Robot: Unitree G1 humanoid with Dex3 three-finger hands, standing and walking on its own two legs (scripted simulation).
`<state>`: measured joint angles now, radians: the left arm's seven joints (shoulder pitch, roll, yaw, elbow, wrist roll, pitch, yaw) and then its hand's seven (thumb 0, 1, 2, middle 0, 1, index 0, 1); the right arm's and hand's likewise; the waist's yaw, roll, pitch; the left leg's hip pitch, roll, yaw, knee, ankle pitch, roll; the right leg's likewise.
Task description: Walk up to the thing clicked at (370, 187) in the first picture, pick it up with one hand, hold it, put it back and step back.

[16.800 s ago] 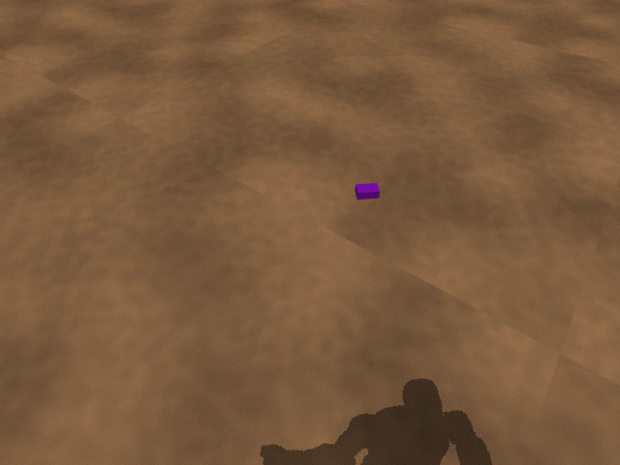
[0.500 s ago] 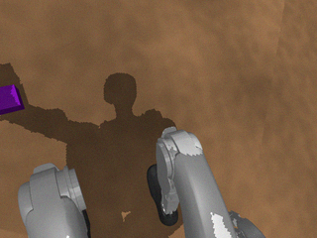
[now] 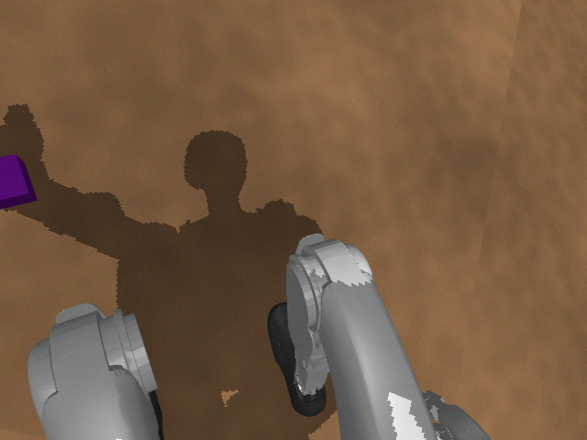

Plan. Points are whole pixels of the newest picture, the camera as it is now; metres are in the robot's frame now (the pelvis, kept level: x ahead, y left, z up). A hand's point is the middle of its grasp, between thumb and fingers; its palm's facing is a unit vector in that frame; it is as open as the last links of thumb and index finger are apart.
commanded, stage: approach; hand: left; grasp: from above
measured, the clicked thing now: out of the picture +0.51 +0.30 -0.30
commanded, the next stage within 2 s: close in in 0.40 s
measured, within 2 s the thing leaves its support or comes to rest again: neither
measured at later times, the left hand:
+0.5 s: hand out of the picture +0.49 +0.31 -0.18, palm faces -0.50 -0.10 -0.86, open 14.2 cm
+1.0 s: hand out of the picture +0.50 +0.30 -0.23, palm faces -0.45 -0.10 -0.89, open 14.4 cm
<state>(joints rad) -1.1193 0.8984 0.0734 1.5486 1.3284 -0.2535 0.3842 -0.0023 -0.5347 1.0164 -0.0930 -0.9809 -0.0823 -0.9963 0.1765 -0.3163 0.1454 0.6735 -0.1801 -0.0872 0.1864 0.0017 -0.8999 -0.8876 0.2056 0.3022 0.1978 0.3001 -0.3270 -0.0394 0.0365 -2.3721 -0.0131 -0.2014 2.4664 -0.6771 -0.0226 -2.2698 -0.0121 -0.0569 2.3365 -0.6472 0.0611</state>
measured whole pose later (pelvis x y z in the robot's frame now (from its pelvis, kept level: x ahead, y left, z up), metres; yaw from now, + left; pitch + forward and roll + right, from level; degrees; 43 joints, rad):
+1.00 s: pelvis +0.00 +0.00 -0.01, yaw -2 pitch +31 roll -13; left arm -1.15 1.00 0.13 1.69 1.34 -0.20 0.49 0.00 -0.55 1.03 -0.09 -0.92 -0.06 -0.95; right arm 0.17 -0.34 0.23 0.64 -0.22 -0.14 0.19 0.00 -0.90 -0.89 0.20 0.30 0.20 0.30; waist -0.40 -0.08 0.13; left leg -2.38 0.00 -0.24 2.51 -0.69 -0.02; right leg -2.27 0.01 -0.08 2.35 -0.64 0.07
